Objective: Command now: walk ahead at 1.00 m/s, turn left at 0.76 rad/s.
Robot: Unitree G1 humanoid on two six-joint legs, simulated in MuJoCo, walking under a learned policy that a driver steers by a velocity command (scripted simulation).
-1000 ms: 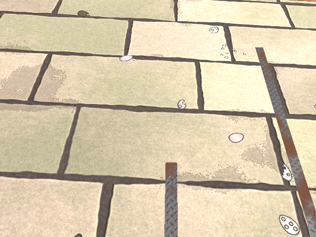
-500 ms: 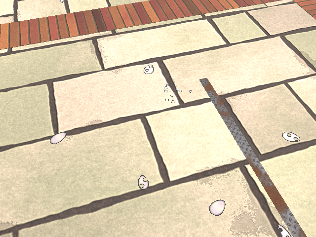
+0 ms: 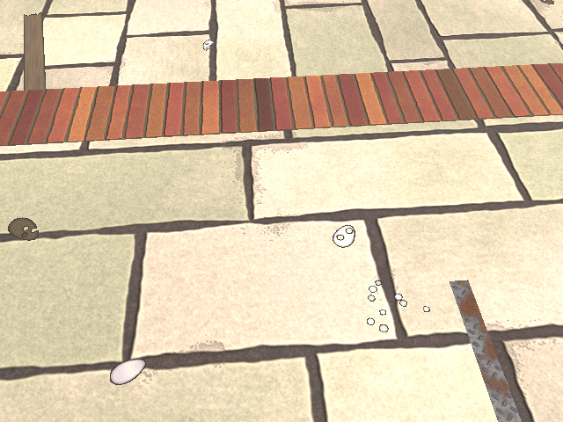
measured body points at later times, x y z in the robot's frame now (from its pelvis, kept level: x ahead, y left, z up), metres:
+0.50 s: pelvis +0.46 +0.07 +0.00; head +0.48 +0.07 +0.44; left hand +0.59 +0.34 -0.09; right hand +0.51 -0.20 -0.14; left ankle +0.35 +0.06 -0.74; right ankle +0.70 -0.04 -0.66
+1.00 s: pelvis +0.95 +0.11 +0.00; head +0.98 +0.10 +0.45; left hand +0.90 +0.39 -0.12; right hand +1.21 -0.09 -0.06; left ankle +1.18 +0.29 -0.68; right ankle +0.81 +0.07 -0.74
